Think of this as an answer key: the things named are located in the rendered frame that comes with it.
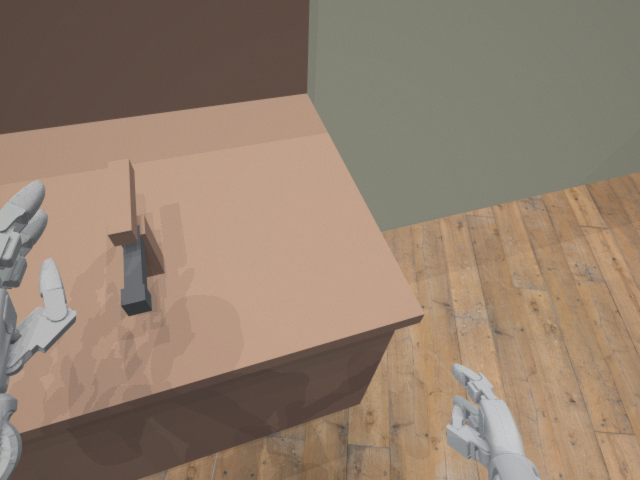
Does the right robot forearm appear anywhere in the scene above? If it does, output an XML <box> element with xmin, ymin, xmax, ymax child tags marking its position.
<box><xmin>488</xmin><ymin>453</ymin><xmax>541</xmax><ymax>480</ymax></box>

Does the counter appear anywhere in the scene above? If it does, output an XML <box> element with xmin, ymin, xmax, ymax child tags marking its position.
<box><xmin>0</xmin><ymin>0</ymin><xmax>425</xmax><ymax>480</ymax></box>

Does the tap lever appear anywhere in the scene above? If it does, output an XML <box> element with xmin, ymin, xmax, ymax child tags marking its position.
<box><xmin>121</xmin><ymin>225</ymin><xmax>152</xmax><ymax>316</ymax></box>

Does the left robot forearm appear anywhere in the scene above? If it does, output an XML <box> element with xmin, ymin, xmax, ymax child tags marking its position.
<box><xmin>0</xmin><ymin>393</ymin><xmax>22</xmax><ymax>480</ymax></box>

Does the robot right hand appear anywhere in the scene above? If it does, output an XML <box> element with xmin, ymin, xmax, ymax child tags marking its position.
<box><xmin>446</xmin><ymin>363</ymin><xmax>526</xmax><ymax>469</ymax></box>

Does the robot left hand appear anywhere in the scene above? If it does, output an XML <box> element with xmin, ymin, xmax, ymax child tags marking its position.
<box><xmin>0</xmin><ymin>180</ymin><xmax>76</xmax><ymax>393</ymax></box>

